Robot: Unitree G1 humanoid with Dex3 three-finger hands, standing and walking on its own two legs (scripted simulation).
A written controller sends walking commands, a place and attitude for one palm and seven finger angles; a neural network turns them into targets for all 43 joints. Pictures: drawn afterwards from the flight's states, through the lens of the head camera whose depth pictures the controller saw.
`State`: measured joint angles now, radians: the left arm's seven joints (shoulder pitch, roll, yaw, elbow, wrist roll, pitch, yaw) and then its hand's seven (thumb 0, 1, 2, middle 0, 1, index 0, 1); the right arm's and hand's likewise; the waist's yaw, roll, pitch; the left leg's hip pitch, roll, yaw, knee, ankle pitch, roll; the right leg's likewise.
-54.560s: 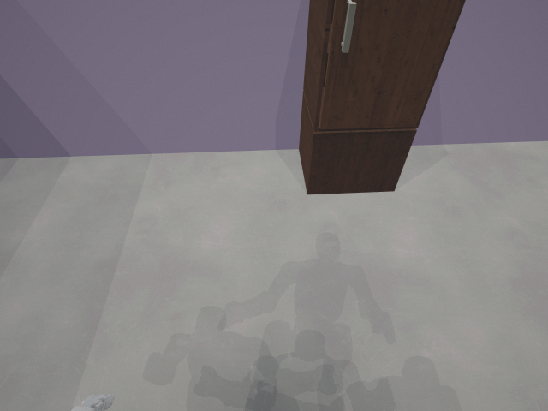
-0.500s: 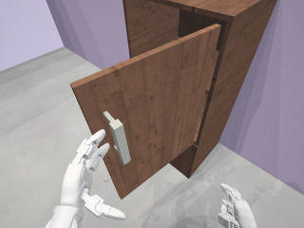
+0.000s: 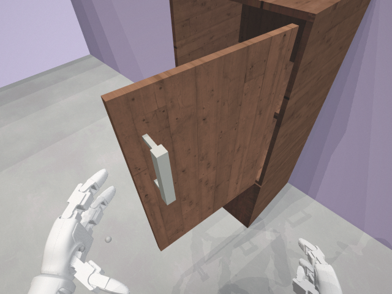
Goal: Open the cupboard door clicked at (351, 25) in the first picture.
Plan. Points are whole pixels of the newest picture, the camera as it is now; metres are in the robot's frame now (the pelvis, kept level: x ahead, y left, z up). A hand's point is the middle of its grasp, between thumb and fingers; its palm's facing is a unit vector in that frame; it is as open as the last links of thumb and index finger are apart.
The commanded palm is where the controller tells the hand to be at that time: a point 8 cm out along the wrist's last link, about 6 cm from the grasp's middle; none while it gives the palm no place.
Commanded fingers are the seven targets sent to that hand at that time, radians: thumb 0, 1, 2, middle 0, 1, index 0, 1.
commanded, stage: draw the hand back to the body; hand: left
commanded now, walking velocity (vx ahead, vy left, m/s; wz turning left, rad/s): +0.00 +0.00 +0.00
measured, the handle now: (158, 170) +0.32 +0.10 +0.12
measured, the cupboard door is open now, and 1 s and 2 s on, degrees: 82 82 82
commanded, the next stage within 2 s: step back with the hand held close in 1.56 s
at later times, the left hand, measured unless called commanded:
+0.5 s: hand (69, 228) +0.19 +0.21 +0.14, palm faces +0.03 -1.00 -0.07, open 16.2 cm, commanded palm +0.15 +0.27 +0.15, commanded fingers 0.00 -0.25 0.41 -0.16 -0.30 -0.16 -0.30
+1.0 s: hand (30, 199) +0.21 +0.26 +0.18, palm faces +0.37 -0.85 -0.38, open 11.3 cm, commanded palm +0.16 +0.31 +0.19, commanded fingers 0.00 0.62 0.78 -0.19 -0.30 -0.19 -0.30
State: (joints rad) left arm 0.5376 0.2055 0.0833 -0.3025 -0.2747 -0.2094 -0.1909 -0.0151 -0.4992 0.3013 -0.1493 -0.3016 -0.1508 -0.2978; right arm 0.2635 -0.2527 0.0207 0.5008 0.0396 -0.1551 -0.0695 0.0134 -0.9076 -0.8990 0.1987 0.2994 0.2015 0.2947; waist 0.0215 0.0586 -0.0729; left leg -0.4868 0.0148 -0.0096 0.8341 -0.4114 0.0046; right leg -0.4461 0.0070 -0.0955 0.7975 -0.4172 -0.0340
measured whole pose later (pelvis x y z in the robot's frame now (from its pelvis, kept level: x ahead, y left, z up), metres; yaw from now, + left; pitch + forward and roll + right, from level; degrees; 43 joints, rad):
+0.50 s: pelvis +0.00 +0.03 +0.01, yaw +0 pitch +1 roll -2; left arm 0.51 0.26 0.15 -0.45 -0.28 -0.02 -0.17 -0.02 -0.47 0.31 -0.15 -0.30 -0.15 -0.30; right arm 0.26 -0.23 0.07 0.51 0.05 -0.20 -0.07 0.01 -0.91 -0.90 0.20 0.30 0.20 0.30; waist 0.05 0.05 -0.07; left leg -0.40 -0.01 0.01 0.77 -0.39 0.05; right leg -0.34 -0.01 -0.08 0.70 -0.37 0.01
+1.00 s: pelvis +0.02 +0.03 +0.04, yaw -2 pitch -4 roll -1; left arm 0.52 0.32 0.25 -0.44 -0.06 -0.06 0.13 0.00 0.29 0.64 -0.18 -0.30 -0.18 -0.30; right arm 0.22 -0.23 0.04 0.61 0.00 -0.12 -0.08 0.01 -0.91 -0.90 0.20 0.30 0.20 0.30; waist 0.06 0.06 0.01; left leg -0.14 -0.02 0.04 0.48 -0.28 0.04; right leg -0.11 -0.01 -0.04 0.44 -0.27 0.01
